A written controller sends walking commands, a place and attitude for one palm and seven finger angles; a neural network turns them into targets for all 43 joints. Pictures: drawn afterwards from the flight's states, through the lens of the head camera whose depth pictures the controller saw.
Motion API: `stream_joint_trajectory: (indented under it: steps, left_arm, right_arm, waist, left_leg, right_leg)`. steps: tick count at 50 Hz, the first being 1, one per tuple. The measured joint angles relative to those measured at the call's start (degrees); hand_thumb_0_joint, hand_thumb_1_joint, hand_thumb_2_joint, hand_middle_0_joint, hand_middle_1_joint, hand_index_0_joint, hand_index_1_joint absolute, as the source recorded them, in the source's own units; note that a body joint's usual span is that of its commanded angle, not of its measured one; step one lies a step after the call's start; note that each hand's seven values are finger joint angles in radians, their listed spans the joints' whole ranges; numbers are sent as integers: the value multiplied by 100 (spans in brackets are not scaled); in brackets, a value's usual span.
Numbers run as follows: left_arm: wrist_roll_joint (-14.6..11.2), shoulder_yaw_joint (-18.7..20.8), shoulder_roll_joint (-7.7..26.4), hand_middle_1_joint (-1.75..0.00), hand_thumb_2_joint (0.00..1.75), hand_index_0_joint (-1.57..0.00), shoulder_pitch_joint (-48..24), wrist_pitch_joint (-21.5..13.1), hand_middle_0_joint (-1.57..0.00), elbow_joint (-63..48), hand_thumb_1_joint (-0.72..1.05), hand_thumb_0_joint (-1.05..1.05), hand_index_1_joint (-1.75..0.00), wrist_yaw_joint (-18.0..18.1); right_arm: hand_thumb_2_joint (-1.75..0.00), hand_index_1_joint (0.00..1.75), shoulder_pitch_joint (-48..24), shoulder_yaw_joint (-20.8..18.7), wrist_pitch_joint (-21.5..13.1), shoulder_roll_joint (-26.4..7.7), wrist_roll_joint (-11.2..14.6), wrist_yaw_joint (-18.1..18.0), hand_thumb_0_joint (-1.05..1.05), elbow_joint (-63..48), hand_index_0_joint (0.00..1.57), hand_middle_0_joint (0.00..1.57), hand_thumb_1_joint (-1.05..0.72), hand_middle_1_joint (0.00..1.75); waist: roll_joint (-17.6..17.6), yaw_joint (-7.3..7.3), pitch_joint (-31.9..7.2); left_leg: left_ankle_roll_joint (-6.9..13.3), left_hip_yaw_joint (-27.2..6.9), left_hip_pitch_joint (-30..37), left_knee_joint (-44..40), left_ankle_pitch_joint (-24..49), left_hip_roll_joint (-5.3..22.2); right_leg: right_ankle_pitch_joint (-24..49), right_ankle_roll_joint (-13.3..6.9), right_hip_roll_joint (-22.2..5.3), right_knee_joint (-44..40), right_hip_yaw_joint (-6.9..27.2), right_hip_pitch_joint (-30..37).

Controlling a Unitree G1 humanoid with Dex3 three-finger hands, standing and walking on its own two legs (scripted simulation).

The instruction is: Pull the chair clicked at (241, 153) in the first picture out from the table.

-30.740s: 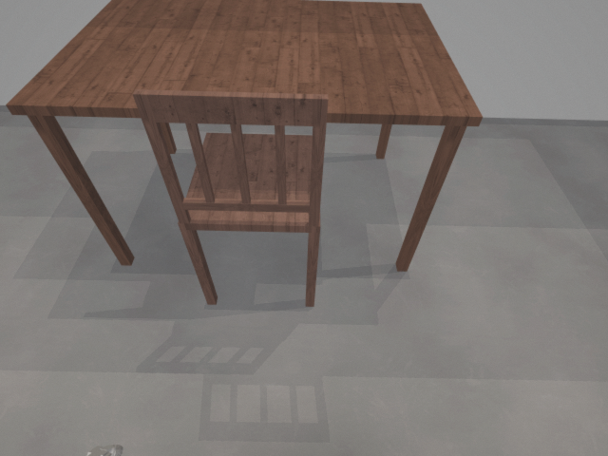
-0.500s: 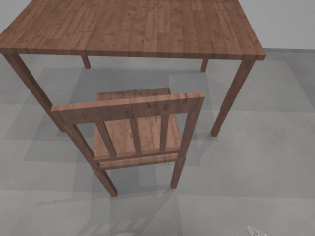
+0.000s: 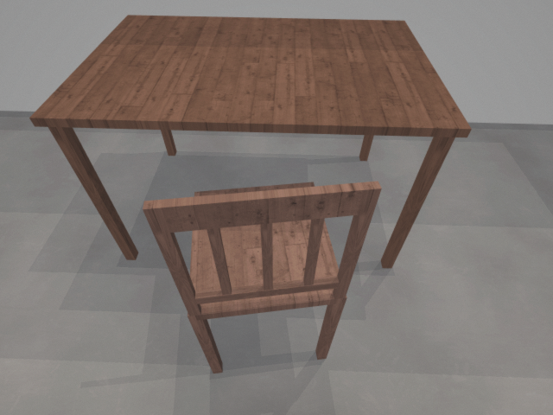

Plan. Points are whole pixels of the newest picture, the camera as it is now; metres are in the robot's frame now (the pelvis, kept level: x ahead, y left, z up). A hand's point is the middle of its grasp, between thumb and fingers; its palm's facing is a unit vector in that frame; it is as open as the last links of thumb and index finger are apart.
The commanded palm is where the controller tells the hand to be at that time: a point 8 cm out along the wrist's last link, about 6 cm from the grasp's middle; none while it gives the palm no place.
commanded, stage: come to a stop and stand still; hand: left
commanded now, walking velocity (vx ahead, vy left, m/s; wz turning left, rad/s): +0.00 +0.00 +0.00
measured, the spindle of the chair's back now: (267, 257) +0.43 +0.05 -0.10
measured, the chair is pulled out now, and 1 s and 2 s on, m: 0.25 0.25 0.25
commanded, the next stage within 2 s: look again from close up in 0.04 s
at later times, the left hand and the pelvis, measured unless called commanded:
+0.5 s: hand out of the picture +0.02 +0.14 -0.17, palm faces +0.01 -0.98 -0.17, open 7.3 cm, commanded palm none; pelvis +0.02 -0.02 +0.00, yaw +0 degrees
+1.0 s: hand out of the picture +0.03 +0.14 -0.17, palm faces +0.01 -0.98 -0.18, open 7.3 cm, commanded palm none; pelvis +0.03 -0.03 +0.01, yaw +0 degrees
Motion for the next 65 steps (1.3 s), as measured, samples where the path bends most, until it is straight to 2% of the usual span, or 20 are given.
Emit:
stream_joint_trajectory:
  steps: [11,20,40,65]
  left_arm:
    - [-25,-74,-137,-30,90,-20,84,-62,-20,557,91,1,-30,16]
    - [-29,-97,-264,-30,90,-20,-3,-130,-20,675,91,1,-30,54]
    - [-50,-76,-139,-30,90,-20,-127,-183,-20,698,92,1,-30,71]
    - [-53,-93,-261,-30,90,-20,32,-191,-20,756,91,1,-30,78]
  right_arm:
    - [-90,30,-14,59,-88,183,47,-28,1,419,20,20,-91,30]
    - [-90,30,-246,52,-143,268,59,-76,1,557,20,20,-93,30]
    - [-90,30,-290,69,-181,304,64,-84,1,752,20,20,-92,30]
    - [-90,30,-168,69,-197,444,77,-92,1,903,20,20,-91,30]
  waist:
    - [-77,-34,82]
    - [-71,-7,71]
    - [-116,-25,67]
    - [-142,-17,105]
  left_leg:
    - [-68,-30,198,-185,6,60]
    - [-139,-49,290,-140,-100,136]
    - [-254,-101,467,-217,-149,237]
    - [-265,-117,450,-214,-125,257]
  right_leg:
    - [83,126,52,-271,-21,231]
    - [13,77,126,-286,-37,343]
    - [-20,-29,228,-401,-84,538]
    - [22,-41,247,-438,-101,543]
